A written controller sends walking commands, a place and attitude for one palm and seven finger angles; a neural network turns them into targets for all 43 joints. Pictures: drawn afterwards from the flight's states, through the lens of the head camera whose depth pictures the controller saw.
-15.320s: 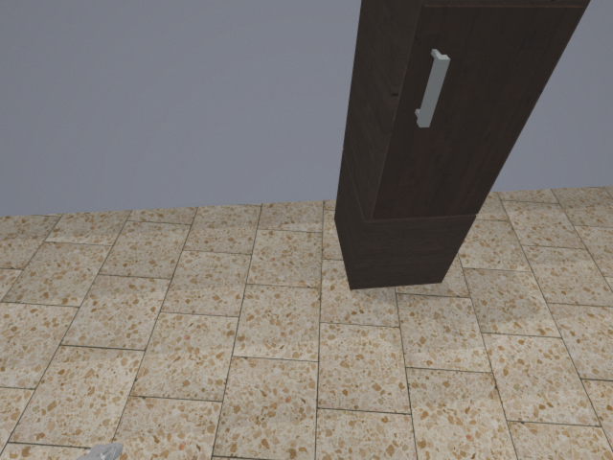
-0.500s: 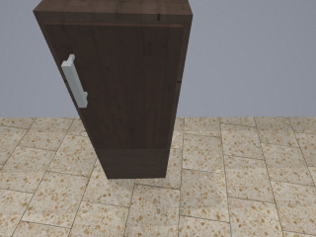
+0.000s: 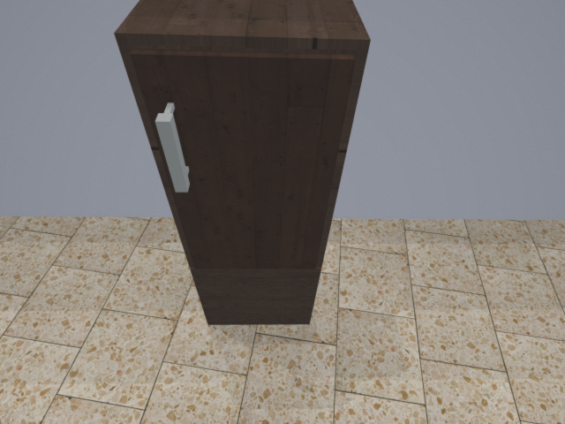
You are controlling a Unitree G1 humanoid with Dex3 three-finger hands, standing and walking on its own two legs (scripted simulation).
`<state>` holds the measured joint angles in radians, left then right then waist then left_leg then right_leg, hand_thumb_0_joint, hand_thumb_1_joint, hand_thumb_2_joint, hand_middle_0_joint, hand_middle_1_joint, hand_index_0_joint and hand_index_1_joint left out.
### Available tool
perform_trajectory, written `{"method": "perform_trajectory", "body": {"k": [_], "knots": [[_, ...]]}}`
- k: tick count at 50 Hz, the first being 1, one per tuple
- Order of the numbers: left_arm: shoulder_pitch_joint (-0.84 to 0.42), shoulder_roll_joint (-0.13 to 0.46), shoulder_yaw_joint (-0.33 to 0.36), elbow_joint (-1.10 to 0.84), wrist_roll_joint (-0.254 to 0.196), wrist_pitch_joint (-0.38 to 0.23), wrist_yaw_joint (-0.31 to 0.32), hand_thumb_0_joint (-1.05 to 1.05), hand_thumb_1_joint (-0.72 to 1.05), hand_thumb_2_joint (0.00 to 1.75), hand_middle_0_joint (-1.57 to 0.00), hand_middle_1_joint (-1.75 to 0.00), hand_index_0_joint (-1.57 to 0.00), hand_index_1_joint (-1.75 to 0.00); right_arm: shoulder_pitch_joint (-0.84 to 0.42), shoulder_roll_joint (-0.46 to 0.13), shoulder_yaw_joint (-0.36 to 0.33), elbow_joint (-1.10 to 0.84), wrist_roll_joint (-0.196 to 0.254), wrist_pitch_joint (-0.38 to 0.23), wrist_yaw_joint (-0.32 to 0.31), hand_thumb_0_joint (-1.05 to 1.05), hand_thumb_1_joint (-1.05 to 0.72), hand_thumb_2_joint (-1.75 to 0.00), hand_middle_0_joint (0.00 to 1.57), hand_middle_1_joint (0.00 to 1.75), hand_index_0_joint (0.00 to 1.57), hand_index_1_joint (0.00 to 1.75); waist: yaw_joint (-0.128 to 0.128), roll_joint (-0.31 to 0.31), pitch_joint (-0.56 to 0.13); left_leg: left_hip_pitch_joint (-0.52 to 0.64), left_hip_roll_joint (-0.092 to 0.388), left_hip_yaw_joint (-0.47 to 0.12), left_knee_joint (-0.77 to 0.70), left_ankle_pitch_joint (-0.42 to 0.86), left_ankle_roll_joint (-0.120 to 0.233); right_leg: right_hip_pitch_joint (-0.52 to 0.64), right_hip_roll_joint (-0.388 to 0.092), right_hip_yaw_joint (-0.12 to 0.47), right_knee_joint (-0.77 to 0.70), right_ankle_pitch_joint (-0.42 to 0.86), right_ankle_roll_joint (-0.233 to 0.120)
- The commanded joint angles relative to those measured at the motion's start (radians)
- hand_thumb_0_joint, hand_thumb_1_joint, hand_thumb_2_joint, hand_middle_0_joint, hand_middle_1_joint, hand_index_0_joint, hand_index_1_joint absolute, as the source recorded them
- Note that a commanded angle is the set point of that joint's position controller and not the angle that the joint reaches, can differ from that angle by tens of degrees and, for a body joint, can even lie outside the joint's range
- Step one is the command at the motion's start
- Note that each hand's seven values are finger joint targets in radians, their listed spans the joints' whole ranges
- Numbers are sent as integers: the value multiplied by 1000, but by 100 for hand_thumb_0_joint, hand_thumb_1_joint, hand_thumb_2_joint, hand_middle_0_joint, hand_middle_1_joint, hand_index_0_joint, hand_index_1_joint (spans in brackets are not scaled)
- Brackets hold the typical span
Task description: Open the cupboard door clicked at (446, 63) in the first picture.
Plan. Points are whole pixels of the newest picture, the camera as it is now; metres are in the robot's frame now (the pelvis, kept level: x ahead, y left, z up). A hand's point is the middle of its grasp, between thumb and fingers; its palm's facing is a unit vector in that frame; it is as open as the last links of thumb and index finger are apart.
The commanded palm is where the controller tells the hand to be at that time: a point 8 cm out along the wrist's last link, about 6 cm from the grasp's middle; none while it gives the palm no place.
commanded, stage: come to a stop and stand still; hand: left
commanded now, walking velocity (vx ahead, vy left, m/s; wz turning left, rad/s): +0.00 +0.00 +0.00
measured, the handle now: (176, 149) +0.53 +0.23 +0.09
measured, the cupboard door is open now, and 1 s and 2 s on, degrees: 0 0 0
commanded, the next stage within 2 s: look again from close up in 0.24 s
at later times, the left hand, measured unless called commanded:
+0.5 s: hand out of the picture +0.00 +0.13 -0.18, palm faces +0.04 -0.99 -0.15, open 7.3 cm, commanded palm none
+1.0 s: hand out of the picture +0.05 +0.15 -0.15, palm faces +0.16 -0.96 -0.23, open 7.2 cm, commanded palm +0.12 +0.18 -0.06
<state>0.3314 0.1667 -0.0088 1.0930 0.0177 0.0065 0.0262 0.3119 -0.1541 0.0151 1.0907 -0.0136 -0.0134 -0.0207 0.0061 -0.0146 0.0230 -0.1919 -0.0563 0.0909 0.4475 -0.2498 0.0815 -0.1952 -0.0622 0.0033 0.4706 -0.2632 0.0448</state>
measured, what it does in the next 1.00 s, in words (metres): stands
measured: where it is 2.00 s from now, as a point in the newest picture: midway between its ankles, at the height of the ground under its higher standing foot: outside the picture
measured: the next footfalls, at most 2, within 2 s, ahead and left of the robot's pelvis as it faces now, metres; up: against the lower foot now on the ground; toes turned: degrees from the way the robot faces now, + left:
none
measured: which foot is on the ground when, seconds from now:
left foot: down 0.00-1.00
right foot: down 0.00-1.00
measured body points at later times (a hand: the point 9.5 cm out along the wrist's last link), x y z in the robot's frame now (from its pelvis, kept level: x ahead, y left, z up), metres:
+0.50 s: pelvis +0.01 -0.02 +0.00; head +0.02 -0.01 +0.45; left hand +0.00 +0.19 -0.16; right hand +0.01 -0.24 -0.16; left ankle +0.00 +0.06 -0.74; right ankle -0.01 -0.15 -0.74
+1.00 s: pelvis +0.02 -0.03 +0.00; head +0.03 -0.03 +0.45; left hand +0.04 +0.20 -0.13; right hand +0.04 -0.26 -0.15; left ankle +0.00 +0.06 -0.74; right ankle -0.01 -0.15 -0.74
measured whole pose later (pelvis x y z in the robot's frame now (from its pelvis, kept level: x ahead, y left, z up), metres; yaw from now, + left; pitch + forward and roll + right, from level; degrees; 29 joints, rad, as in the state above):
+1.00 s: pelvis +0.02 -0.03 +0.00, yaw +0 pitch +0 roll +0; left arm 0.47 0.18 0.01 0.61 -0.06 0.09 0.09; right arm 0.34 -0.16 0.02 1.01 0.02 -0.12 -0.06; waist 0.02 -0.02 0.02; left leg -0.18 -0.01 0.07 0.48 -0.28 0.03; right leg -0.19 -0.02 -0.02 0.50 -0.30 0.00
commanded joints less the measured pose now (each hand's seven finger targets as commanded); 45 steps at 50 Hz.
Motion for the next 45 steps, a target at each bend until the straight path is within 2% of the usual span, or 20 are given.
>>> {"method": "perform_trajectory", "body": {"k": [1,6,14,26,30,34,37,45], "knots": [[43,66,4,-27,-4,-24,9,0,90,90,-20,-30,-20,-30,35,-118,-24,-24,3,-29,-8,0,-90,-90,20,30,20,30,-2,15,36,-34,168,-182,-156,44,-14,-1,-30,27,-46,96,-62],[52,61,3,-11,-5,-23,12,0,90,90,-20,-30,-20,-30,45,-104,-20,-1,4,-28,-10,0,-90,-90,20,30,20,30,-4,17,63,-41,161,-168,-146,60,-18,-4,-32,31,-54,99,-61],[53,53,6,-5,-4,-25,14,0,90,90,-20,-30,-20,-30,45,-83,-19,18,6,-27,-11,0,-90,-90,20,30,20,30,-3,11,63,-32,155,-151,-125,91,-21,-4,-36,35,-62,115,-64],[55,49,9,-3,-5,-31,17,0,90,90,-20,-30,-20,-30,34,-75,-17,31,6,-30,-16,0,-90,-90,20,30,20,30,-4,8,37,8,154,-133,-88,204,-26,11,-41,43,-61,198,-67],[54,50,8,-3,-6,-32,17,0,90,90,-20,-30,-20,-30,28,-76,-17,33,6,-27,-16,0,-90,-90,20,30,20,30,-4,-9,42,11,154,-132,-87,197,-28,9,-41,48,-68,207,-69],[56,52,9,-3,-6,-32,17,0,90,90,-20,-30,-20,-30,25,-72,-17,38,6,-26,-16,0,-90,-90,20,30,20,30,-3,8,46,14,154,-131,-90,196,-30,11,-40,50,-74,208,-70],[55,55,9,-2,-7,-34,16,0,90,90,-20,-30,-20,-30,23,-76,-16,39,6,-28,-16,0,-90,-90,20,30,20,30,-2,6,30,24,156,-129,-86,209,-31,20,-44,50,-75,224,-71],[57,56,9,-2,-7,-35,16,0,90,90,-20,-30,-20,-30,18,-74,-17,44,6,-27,-17,0,-90,-90,20,30,20,30,-1,4,42,25,156,-127,-92,201,-35,17,-44,54,-87,224,-73]]}}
